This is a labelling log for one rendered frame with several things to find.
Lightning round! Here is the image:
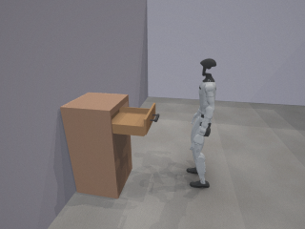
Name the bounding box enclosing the right robot forearm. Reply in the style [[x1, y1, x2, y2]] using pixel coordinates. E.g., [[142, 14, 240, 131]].
[[197, 106, 202, 115]]

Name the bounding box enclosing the robot left upper arm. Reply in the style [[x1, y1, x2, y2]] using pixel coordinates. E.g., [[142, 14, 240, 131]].
[[204, 82, 215, 112]]

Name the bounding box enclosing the right robot hand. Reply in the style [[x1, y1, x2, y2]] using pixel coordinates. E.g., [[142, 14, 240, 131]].
[[191, 113, 200, 125]]

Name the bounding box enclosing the drawer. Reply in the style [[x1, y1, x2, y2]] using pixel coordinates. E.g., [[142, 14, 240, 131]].
[[112, 103, 156, 136]]

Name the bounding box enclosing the handle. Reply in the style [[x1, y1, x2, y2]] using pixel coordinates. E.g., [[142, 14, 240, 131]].
[[150, 114, 160, 122]]

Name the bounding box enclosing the left robot hand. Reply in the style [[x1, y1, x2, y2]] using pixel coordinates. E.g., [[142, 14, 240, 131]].
[[190, 134, 204, 153]]

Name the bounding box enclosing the robot right thigh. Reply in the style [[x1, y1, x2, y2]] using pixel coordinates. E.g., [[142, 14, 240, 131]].
[[191, 116, 199, 143]]

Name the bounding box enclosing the humanoid robot head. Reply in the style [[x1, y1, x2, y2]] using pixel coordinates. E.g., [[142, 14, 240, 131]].
[[200, 58, 216, 83]]

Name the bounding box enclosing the left robot forearm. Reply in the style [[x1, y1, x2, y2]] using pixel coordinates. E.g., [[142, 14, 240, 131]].
[[198, 107, 214, 135]]

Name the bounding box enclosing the cabinet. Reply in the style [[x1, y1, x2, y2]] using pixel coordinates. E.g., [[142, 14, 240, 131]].
[[60, 93, 132, 199]]

